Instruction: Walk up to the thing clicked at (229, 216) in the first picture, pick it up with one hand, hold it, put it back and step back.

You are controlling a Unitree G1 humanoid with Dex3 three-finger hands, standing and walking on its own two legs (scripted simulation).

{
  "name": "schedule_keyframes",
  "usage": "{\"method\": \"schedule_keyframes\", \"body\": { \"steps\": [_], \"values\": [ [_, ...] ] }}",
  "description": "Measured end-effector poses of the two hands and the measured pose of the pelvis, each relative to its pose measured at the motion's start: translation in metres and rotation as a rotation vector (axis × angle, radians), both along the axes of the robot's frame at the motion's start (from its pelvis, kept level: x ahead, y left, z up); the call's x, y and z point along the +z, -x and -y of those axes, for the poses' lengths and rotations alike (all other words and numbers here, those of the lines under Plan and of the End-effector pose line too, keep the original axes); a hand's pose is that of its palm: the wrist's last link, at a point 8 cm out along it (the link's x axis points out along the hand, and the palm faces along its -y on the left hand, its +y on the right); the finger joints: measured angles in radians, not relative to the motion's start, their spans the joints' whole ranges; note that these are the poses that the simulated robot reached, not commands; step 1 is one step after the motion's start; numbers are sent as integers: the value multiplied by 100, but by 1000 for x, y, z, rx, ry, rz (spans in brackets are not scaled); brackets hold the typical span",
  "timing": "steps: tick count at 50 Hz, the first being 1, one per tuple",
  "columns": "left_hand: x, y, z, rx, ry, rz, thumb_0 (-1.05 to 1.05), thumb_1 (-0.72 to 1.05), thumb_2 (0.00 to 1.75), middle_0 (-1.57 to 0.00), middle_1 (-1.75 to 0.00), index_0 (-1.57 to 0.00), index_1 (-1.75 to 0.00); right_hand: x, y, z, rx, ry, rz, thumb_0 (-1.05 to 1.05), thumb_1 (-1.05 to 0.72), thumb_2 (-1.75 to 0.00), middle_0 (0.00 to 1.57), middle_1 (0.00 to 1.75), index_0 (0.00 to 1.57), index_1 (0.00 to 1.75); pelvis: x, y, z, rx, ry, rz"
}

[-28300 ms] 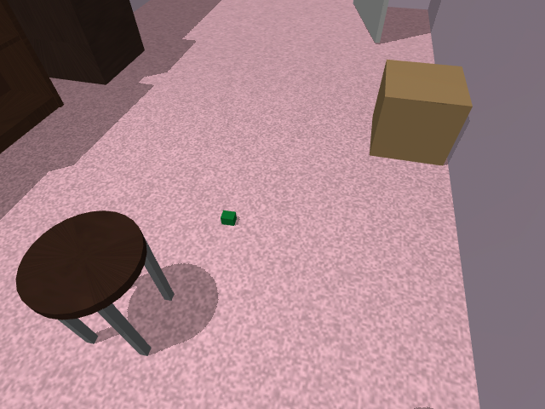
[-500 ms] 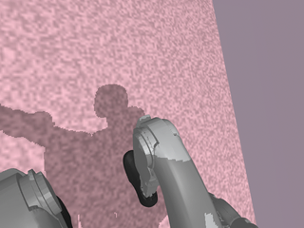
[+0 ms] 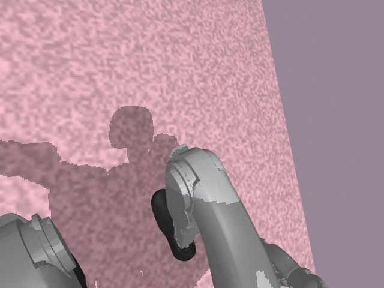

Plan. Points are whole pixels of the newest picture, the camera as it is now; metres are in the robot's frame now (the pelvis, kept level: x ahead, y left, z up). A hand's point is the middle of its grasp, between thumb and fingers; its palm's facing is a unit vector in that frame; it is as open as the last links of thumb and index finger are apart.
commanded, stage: rest palm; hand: left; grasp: from above
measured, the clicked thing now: out of the picture +0.49 +0.33 -0.28
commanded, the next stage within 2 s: close in 0.54 s
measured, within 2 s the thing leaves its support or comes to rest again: neither
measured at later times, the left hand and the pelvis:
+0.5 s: hand out of the picture +0.47 +0.31 -0.25, palm faces -0.50 -0.06 -0.86, open 12.1 cm; pelvis +0.00 +0.00 +0.00, yaw -1 degrees
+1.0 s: hand out of the picture +0.48 +0.32 -0.24, palm faces -0.47 -0.05 -0.88, open 10.7 cm; pelvis +0.00 +0.00 +0.00, yaw -1 degrees
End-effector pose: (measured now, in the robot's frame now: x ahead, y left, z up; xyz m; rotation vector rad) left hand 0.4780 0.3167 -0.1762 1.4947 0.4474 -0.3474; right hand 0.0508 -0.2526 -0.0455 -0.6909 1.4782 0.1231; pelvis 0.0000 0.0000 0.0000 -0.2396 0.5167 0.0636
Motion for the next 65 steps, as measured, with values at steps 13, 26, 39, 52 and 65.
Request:
{"method": "schedule_keyframes", "body": {
  "steps": [13,26,39,52,65],
  "values": [
    [-9,-3,5,-2,1,9,0,-22,79,-32,-76,-32,-76,0,3,-3,11,-9,-2,0,-91,-90,20,30,20,30,-3,0,-1,-5,6,9],
    [-13,2,2,7,-1,-19,0,-17,77,-35,-75,-35,-75,3,0,-1,28,-11,4,0,-91,-90,20,30,20,30,-2,1,-2,-7,10,16],
    [-11,2,1,4,-1,9,0,-10,72,-38,-74,-39,-73,4,-3,0,48,-10,1,0,-91,-90,20,30,20,30,-3,1,-2,-7,11,19],
    [-4,-7,-2,29,-17,3,0,4,58,-47,-67,-50,-64,4,-1,-3,27,-19,8,0,-90,-90,20,30,20,30,-1,0,-3,-7,14,8],
    [-7,0,-2,4,4,-10,0,20,46,-59,-57,-62,-54,6,6,0,28,-4,-18,0,-90,-90,20,30,20,30,0,3,-1,-8,13,16]
  ]
}}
